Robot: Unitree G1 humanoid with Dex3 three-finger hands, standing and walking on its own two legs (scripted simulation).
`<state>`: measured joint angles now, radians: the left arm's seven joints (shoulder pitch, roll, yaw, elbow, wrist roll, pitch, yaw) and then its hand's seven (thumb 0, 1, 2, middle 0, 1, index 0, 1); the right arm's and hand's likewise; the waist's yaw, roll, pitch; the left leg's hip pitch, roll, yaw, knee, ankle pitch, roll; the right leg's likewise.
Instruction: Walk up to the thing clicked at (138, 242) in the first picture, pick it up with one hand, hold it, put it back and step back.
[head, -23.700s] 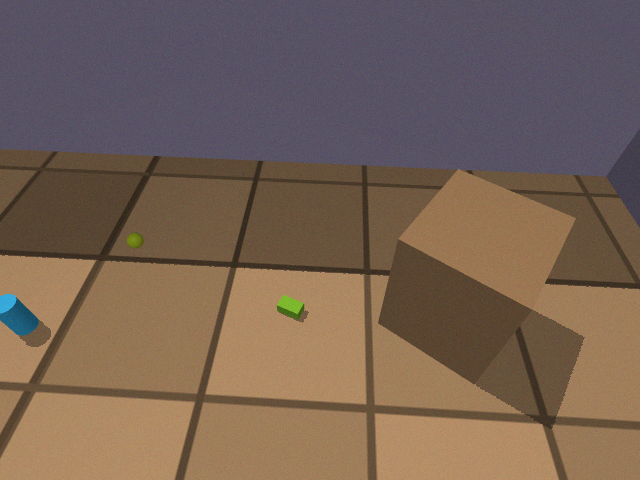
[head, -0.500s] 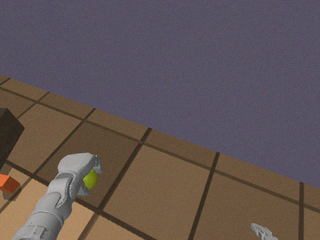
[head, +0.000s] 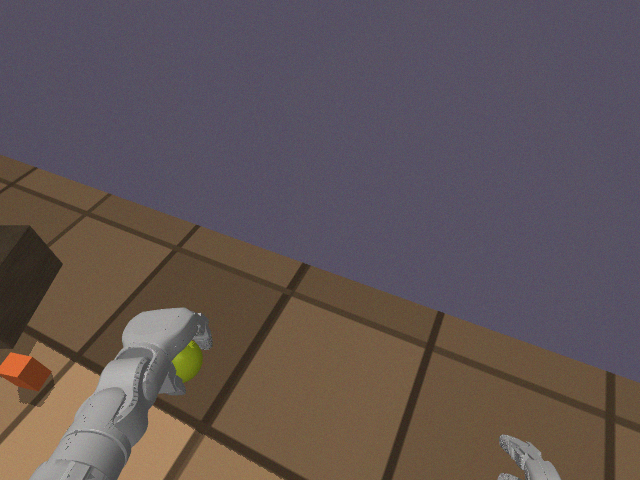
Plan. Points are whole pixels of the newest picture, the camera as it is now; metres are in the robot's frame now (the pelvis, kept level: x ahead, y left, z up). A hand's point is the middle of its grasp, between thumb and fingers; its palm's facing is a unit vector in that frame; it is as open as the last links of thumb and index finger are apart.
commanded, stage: hold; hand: left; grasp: from above
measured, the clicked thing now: (179, 360) +0.31 +0.22 -0.06
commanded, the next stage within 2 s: crouch in 0.88 s
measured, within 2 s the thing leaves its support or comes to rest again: neither
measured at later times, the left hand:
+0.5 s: hand (167, 366) +0.28 +0.22 -0.02, palm faces -0.44 -0.07 -0.90, open 8.3 cm
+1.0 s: hand (169, 362) +0.29 +0.22 -0.03, palm faces -0.45 -0.06 -0.89, open 8.3 cm
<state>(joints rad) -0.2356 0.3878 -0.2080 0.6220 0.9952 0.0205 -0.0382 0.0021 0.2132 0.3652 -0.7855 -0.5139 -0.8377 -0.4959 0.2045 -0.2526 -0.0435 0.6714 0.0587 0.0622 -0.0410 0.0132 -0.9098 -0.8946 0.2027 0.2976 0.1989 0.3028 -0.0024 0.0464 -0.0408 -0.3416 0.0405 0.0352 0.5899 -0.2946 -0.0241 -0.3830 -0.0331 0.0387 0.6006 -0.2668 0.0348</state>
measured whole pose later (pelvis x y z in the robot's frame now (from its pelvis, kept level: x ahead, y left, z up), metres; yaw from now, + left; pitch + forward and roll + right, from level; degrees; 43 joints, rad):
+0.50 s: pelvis +0.00 +0.00 +0.01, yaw +0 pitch +1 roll +1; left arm -0.21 0.40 -0.21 0.57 0.98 0.02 -0.07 0.00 0.22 0.38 -0.76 -0.54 -0.81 -0.52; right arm 0.18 -0.25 -0.03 0.66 0.07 0.06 -0.05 0.01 -0.92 -0.90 0.20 0.30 0.20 0.30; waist 0.01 0.05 -0.02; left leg -0.27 0.04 0.04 0.52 -0.26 -0.03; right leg -0.32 -0.03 0.04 0.54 -0.23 0.03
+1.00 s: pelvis +0.01 +0.00 +0.01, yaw +0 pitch +1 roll +1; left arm -0.22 0.39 -0.22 0.59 0.99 0.02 -0.05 0.00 0.21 0.42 -0.75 -0.55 -0.80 -0.54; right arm 0.19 -0.25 -0.04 0.67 0.07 0.08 -0.05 0.01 -0.92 -0.90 0.20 0.30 0.20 0.30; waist 0.01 0.05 -0.01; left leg -0.26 0.04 0.04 0.50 -0.26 -0.02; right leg -0.30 -0.03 0.04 0.51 -0.23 0.03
